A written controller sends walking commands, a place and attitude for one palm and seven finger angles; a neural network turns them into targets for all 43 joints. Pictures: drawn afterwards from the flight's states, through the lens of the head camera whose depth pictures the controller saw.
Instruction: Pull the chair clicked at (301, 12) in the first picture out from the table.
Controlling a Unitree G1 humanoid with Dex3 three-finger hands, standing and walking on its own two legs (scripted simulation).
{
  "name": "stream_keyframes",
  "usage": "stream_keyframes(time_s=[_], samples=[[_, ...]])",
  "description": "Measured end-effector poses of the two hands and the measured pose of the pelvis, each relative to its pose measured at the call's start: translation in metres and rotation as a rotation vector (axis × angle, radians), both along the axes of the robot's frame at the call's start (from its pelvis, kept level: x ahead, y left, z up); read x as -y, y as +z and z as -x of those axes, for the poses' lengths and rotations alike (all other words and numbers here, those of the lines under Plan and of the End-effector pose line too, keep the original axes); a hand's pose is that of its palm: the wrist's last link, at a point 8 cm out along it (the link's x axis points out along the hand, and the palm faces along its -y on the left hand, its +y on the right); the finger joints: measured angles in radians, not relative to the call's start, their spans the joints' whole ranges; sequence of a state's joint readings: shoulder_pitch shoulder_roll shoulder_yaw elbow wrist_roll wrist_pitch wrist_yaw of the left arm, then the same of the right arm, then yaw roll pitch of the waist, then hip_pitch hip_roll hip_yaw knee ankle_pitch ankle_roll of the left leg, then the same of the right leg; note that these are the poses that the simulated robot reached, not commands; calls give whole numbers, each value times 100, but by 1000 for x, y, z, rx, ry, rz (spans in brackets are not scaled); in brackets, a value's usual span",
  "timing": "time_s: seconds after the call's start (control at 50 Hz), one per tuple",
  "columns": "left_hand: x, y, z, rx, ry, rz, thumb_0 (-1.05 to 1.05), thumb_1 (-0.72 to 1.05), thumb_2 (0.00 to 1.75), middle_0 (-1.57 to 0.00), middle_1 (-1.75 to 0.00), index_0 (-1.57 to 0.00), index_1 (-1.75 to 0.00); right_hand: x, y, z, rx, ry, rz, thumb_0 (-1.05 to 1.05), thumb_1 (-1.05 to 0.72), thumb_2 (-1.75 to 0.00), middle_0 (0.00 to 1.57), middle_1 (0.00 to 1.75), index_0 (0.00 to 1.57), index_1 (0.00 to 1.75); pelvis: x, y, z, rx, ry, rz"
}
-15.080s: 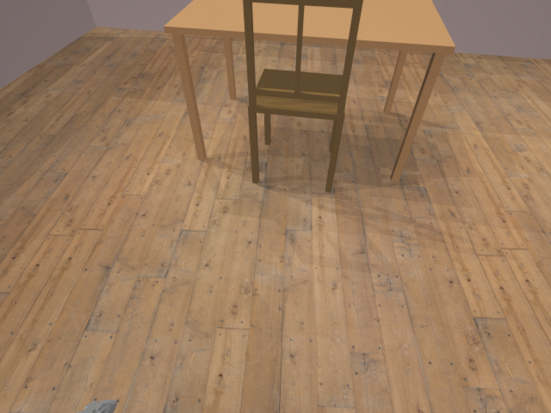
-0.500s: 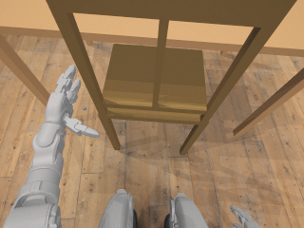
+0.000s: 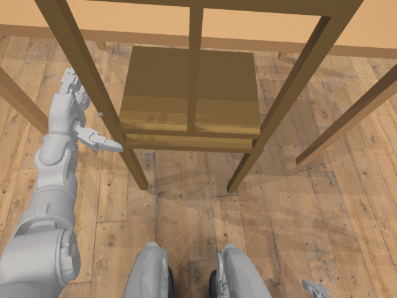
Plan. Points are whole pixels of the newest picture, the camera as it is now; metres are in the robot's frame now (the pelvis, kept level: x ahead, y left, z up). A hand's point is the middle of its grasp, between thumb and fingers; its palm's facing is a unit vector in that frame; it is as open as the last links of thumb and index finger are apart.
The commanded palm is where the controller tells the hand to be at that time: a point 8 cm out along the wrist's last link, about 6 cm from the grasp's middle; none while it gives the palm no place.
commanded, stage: push the fingers through the gap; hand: left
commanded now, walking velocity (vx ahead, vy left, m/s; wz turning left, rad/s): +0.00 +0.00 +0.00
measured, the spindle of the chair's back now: (192, 85) +0.51 +0.00 +0.07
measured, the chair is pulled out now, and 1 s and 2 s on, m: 0.00 0.00 0.01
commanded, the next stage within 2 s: hook a spindle and tug to test in 0.60 s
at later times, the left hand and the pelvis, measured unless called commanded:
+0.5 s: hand (100, 106) +0.49 +0.19 +0.03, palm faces -0.05 -1.00 -0.05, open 16.9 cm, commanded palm +0.47 +0.22 +0.03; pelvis +0.00 +0.01 +0.00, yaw -1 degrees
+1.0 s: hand (101, 106) +0.49 +0.19 +0.03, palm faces -0.06 -1.00 -0.04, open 15.9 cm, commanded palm +0.47 +0.22 +0.03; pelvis +0.00 +0.01 +0.00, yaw -1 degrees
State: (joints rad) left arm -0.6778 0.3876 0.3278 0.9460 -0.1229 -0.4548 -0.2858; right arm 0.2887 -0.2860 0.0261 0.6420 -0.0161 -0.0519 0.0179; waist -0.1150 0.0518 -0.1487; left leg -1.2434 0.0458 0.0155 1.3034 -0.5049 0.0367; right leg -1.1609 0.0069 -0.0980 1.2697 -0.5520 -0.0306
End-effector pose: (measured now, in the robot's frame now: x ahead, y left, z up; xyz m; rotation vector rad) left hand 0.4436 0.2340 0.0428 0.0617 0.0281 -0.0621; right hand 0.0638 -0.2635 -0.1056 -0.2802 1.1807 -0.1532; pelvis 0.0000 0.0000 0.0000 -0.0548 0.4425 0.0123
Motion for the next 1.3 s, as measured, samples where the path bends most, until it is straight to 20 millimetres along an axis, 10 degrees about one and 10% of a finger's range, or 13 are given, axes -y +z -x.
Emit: stream_keyframes(time_s=[0.38, 0.8, 1.1, 1.3], samples=[[-8, -7, -31, -27, -1, 4, -1, -50, 30, -6, -8, -6, -8, -1, -7, 29, -113, -47, 4, 1, -90, -90, 20, 30, 20, 30, -3, -7, -1, -43, -11, 9], [-11, -6, -28, -11, 4, 11, -1, -50, 30, -7, -11, -7, -11, -11, 5, 10, -74, -34, 11, 1, -90, -90, 20, 30, 20, 30, -11, 0, -6, -31, -6, 19], [0, -6, -34, 12, -7, 5, -1, -47, 31, -26, -72, -27, -72, -14, 0, 15, -97, -32, 9, 1, -90, -90, 20, 30, 20, 30, -13, -2, -5, -35, 0, 22], [4, -7, -31, -25, 25, 5, -1, -11, 47, -42, -123, -42, -123, -14, -1, 21, -109, -52, -16, 1, -90, -90, 20, 30, 20, 30, -9, 0, -6, -32, -9, 11]])
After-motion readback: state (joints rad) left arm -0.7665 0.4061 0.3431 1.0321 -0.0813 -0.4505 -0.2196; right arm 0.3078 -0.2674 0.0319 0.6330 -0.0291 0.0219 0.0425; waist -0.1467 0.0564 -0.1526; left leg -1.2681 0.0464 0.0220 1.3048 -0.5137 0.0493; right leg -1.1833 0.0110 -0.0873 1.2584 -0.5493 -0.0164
